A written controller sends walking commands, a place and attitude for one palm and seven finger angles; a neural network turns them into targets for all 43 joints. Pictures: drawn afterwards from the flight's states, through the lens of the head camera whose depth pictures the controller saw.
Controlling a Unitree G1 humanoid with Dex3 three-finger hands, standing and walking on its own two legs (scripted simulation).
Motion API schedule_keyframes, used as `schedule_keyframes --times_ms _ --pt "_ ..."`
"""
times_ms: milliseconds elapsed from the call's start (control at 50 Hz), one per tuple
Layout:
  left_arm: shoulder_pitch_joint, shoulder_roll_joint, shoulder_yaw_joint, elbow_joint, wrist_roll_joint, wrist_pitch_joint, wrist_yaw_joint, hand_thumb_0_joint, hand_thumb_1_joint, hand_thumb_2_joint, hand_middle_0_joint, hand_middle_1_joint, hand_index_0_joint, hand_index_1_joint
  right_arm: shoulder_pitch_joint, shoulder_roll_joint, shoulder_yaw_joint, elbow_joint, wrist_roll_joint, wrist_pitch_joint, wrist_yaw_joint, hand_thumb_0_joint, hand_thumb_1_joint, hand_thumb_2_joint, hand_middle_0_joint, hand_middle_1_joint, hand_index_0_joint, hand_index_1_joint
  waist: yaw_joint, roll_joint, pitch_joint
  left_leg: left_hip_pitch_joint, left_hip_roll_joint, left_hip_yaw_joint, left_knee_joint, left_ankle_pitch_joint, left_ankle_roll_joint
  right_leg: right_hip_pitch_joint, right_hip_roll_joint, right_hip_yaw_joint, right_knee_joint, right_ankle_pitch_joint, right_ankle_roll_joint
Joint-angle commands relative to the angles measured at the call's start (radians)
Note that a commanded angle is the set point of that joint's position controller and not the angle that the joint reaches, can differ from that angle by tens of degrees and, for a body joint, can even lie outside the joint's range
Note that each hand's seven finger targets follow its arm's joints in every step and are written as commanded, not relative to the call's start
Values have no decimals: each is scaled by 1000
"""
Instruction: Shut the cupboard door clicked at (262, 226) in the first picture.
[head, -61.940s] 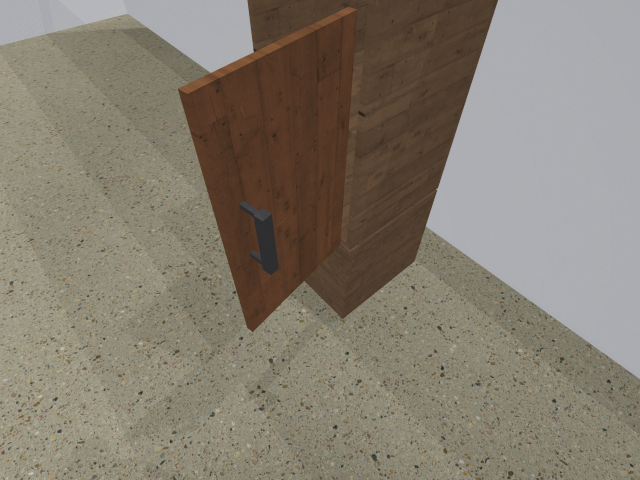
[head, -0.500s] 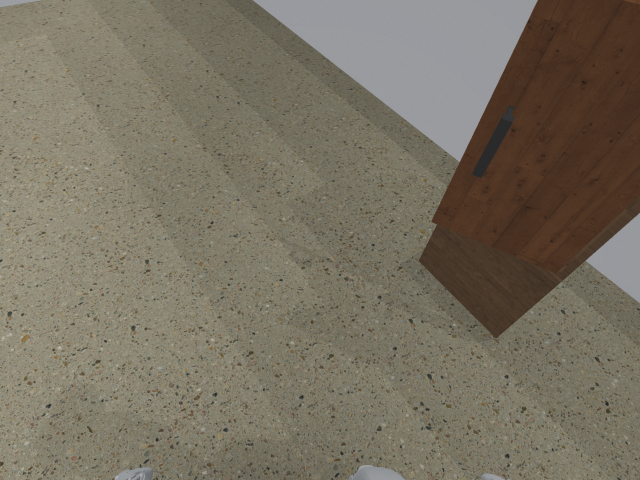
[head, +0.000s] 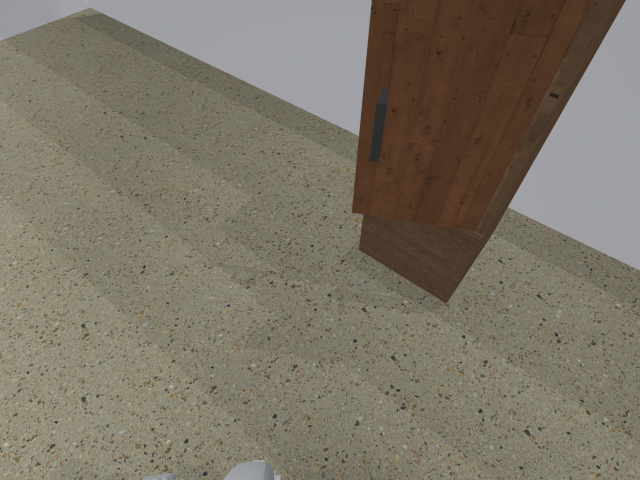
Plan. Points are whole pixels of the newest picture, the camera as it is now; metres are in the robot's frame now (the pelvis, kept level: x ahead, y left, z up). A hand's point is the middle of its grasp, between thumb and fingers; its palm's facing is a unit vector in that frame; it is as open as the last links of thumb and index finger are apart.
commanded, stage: turn to face it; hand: left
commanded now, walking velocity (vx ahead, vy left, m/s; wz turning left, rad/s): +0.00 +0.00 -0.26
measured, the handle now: (379, 126) +0.78 -0.09 -0.03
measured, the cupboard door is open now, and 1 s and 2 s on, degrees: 27 27 27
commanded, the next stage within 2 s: take the last steps up to it in 0.12 s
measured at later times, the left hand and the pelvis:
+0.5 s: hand out of the picture +0.14 +0.17 -0.17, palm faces -0.19 -0.95 -0.23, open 7.4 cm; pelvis +0.03 -0.02 -0.01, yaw -10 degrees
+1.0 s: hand (263, 440) +0.20 +0.10 -0.19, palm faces -0.22 -0.97 -0.14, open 7.4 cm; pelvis +0.17 -0.07 -0.01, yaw -14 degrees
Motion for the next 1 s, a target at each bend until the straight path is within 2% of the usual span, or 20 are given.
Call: schedule_keyframes --times_ms 0,60,100,120,180,220,340,420,440,460,480,520,600,740,800,820,860,880,920,980 --pt "8 218 67 -49 -1 -21 12 0 900 900 -200 -300 -200 -300 25 -58 -14 -60 2 -32 -11 0 -900 -900 200 300 200 300 16 -145 -129 62 -20 9 -226 23 10 115 -245 259 -94 409 -156" --pt "-19 173 57 -48 -13 -13 11 0 900 900 -200 -300 -200 -300 122 -85 -14 -22 -1 -49 -19 0 -900 -900 200 300 200 300 -27 -62 -125 326 23 -35 -532 251 39 -63 -162 220 1 230 -58" --pt "21 103 43 -67 -19 -6 1 0 900 900 -200 -300 -200 -300 130 -210 -32 -39 -20 -53 -24 0 -900 -900 200 300 200 300 -15 262 -107 336 359 -356 -631 449 221 -202 15 12 301 -280 37" --pt "-13 124 46 -68 -9 1 -1 0 900 900 -200 -300 -200 -300 123 -195 -28 -36 -26 -55 -31 0 -900 -900 200 300 200 300 -26 211 -77 278 367 -366 -651 462 261 -215 6 25 460 -334 45" --pt "-1 115 54 -38 -8 10 -11 0 900 900 -200 -300 -200 -300 50 -143 -14 -47 -27 -58 -36 0 -900 -900 200 300 200 300 18 177 -59 257 274 -200 -611 572 241 -227 -33 25 591 -257 60" --pt "-5 90 44 -30 -10 10 -16 0 900 900 -200 -300 -200 -300 75 -135 -16 -33 -28 -59 -35 0 -900 -900 200 300 200 300 4 168 -102 328 247 -134 -587 604 225 -204 -33 -13 497 -236 66" --pt "-97 81 38 -38 1 1 -51 0 900 900 -200 -300 -200 -300 163 -176 -46 27 -33 -62 -23 0 -900 -900 200 300 200 300 -56 171 -47 329 294 -164 -674 79 210 -186 -37 -82 292 -221 48" --pt "9 86 47 10 1 -13 -62 0 900 900 -200 -300 -200 -300 127 -192 -53 44 -27 -65 -18 0 -900 -900 200 300 200 300 3 128 -64 212 260 -76 -569 23 157 65 2 -139 7 -64 32" --pt "67 121 56 34 2 -20 -56 0 900 900 -200 -300 -200 -300 120 -164 -50 45 -22 -68 -13 0 -900 -900 200 300 200 300 33 48 -68 82 206 -24 -466 10 124 233 -23 -86 -110 -54 12" --pt "163 206 75 62 7 -31 -42 0 900 900 -200 -300 -200 -300 85 -100 -33 19 -10 -70 -9 0 -900 -900 200 300 200 300 86 -180 -83 -122 89 115 -244 -107 65 397 -222 173 -240 -231 -67" --pt "221 271 85 76 2 -29 -28 0 900 900 -200 -300 -200 -300 -41 -69 -18 -41 -11 -70 -6 0 -900 -900 200 300 200 300 136 -303 -23 -264 6 110 -4 -261 43 347 -374 405 -330 -266 -177" --pt "171 213 69 77 -2 -42 -9 0 900 900 -200 -300 -200 -300 -68 -98 -31 -25 -13 -68 -10 0 -900 -900 200 300 200 300 94 -228 57 -321 48 -11 188 -139 52 224 -366 423 -351 -278 -243" --pt "89 133 39 67 -3 -71 -4 0 900 900 -200 -300 -200 -300 22 -51 -26 26 -25 -64 13 0 -900 -900 200 300 200 300 5 -108 18 -183 63 31 120 47 32 151 -251 124 -287 70 -191" --pt "158 133 32 140 1 -81 1 0 900 900 -200 -300 -200 -300 -40 -23 -17 -4 -20 -80 18 0 -900 -900 200 300 200 300 15 -98 4 -118 41 78 -177 89 47 250 -245 115 -237 286 -190" --pt "121 139 35 145 -10 -80 -2 0 900 900 -200 -300 -200 -300 87 -44 -19 40 -22 -94 3 0 -900 -900 200 300 200 300 -62 -52 -37 137 -14 127 -355 191 69 194 -188 52 -60 477 -148" --pt "118 121 35 140 -16 -80 -2 0 900 900 -200 -300 -200 -300 210 -77 -29 83 -29 -101 -4 0 -900 -900 200 300 200 300 -107 -9 -96 354 10 83 -429 272 84 89 -147 15 120 467 -111" --pt "144 68 18 88 -18 -76 -16 0 900 900 -200 -300 -200 -300 402 -246 -59 119 -43 -99 -25 0 -900 -900 200 300 200 300 -141 270 -205 659 472 -546 -626 299 296 -325 25 -47 654 -318 -23" --pt "103 86 25 86 -2 -68 -13 0 900 900 -200 -300 -200 -300 340 -230 -54 109 -31 -90 -30 0 -900 -900 200 300 200 300 -116 164 -146 510 476 -530 -676 140 296 -354 -25 24 764 -308 -22" --pt "47 70 33 81 7 -55 -26 0 900 900 -200 -300 -200 -300 205 -137 -37 68 -29 -95 -28 0 -900 -900 200 300 200 300 -63 142 18 264 397 -407 -756 -39 252 -366 -103 30 784 -160 -2" --pt "92 36 35 89 7 -34 -37 0 900 900 -200 -300 -200 -300 139 -103 -30 60 -30 -108 -26 0 -900 -900 200 300 200 300 -5 117 -9 226 311 -166 -742 113 213 -289 -129 -8 602 -95 24"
